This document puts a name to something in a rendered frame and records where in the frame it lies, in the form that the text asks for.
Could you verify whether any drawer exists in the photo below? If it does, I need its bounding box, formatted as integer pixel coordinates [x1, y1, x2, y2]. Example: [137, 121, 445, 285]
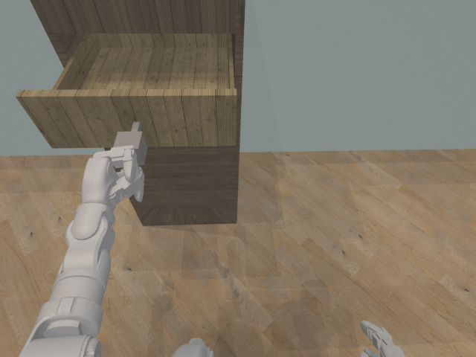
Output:
[16, 33, 237, 149]

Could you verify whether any robot right hand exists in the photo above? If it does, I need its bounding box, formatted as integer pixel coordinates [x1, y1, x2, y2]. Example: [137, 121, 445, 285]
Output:
[361, 321, 405, 357]

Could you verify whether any handle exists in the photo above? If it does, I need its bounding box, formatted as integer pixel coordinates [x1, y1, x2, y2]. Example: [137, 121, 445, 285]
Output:
[113, 121, 148, 165]

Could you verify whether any cabinet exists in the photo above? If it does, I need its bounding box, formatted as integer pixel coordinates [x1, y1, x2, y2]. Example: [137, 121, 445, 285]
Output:
[30, 0, 245, 226]

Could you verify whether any robot left upper arm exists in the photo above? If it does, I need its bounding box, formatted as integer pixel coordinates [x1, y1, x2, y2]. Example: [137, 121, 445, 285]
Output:
[22, 335, 101, 357]

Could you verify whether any left robot shin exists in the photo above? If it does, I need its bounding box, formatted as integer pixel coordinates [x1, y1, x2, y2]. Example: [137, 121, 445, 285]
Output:
[189, 338, 205, 345]

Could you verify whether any robot left hand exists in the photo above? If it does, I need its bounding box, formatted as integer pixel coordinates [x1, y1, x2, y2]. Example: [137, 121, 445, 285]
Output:
[82, 145, 144, 212]

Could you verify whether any robot left forearm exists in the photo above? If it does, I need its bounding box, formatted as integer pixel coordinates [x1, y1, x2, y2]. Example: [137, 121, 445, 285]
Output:
[18, 202, 115, 357]

